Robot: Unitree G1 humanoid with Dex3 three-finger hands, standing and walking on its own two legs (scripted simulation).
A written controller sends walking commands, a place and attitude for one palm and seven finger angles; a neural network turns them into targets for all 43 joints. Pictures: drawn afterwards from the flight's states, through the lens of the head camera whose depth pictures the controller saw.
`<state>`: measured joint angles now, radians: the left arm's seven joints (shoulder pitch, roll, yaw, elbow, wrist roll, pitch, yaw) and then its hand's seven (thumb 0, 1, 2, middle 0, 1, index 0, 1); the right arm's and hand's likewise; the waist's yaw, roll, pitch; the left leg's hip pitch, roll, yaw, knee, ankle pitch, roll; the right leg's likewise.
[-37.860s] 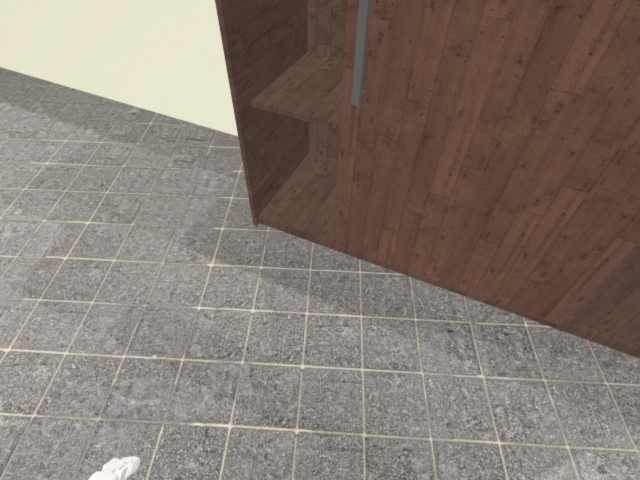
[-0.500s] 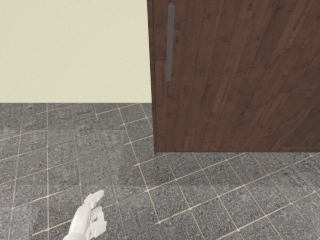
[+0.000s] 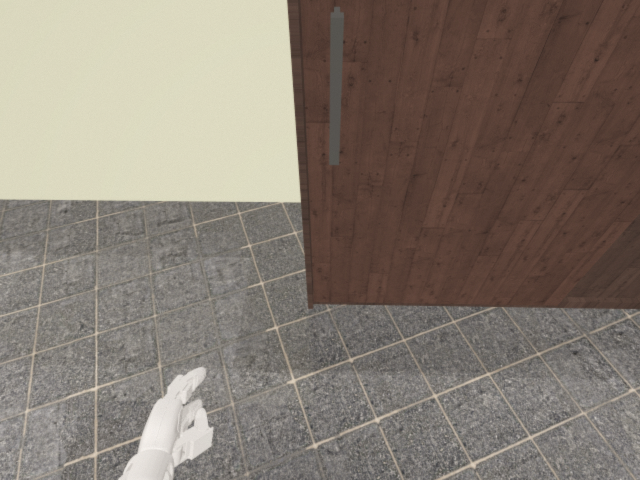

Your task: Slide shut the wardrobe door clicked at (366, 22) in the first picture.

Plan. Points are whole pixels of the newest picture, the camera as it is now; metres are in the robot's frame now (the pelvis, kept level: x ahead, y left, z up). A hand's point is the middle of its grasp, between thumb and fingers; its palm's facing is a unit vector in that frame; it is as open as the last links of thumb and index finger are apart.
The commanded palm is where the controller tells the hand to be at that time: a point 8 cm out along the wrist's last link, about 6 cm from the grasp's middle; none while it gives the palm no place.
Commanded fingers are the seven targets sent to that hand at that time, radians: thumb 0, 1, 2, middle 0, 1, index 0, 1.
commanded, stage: let the arm hang, fingers relaxed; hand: right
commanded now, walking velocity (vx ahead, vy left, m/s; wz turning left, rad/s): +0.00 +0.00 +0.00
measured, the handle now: (335, 94) +0.75 +0.03 +0.09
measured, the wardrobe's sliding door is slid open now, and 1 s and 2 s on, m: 0.00 0.00 0.00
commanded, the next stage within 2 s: look to check the result in 1.10 s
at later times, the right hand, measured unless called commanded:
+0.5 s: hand out of the picture -0.06 -0.20 -0.18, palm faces +0.01 +0.98 -0.22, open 7.1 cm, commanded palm none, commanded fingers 0.00 -0.90 -0.90 0.20 0.30 0.20 0.30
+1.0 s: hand out of the picture +0.05 -0.25 -0.15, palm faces +0.00 +0.95 -0.31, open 7.3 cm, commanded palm none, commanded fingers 0.00 -0.90 -0.90 0.20 0.30 0.20 0.30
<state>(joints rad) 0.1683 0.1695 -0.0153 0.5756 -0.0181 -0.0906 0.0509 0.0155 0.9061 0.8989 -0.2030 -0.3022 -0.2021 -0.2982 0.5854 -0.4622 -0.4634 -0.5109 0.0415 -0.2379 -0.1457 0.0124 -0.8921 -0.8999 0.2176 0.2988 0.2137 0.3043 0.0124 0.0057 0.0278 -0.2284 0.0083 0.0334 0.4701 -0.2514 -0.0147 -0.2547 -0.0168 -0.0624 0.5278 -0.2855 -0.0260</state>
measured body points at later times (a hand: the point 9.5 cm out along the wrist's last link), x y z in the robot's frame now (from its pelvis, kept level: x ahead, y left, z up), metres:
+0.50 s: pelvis -0.05 +0.00 +0.00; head -0.02 -0.01 +0.45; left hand -0.04 +0.27 -0.14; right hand -0.06 -0.25 -0.16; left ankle +0.00 +0.13 -0.74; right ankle +0.00 -0.10 -0.74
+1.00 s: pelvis -0.03 -0.01 +0.01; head -0.02 -0.01 +0.46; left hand +0.03 +0.27 -0.14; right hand +0.05 -0.30 -0.13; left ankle +0.00 +0.13 -0.74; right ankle +0.00 -0.10 -0.74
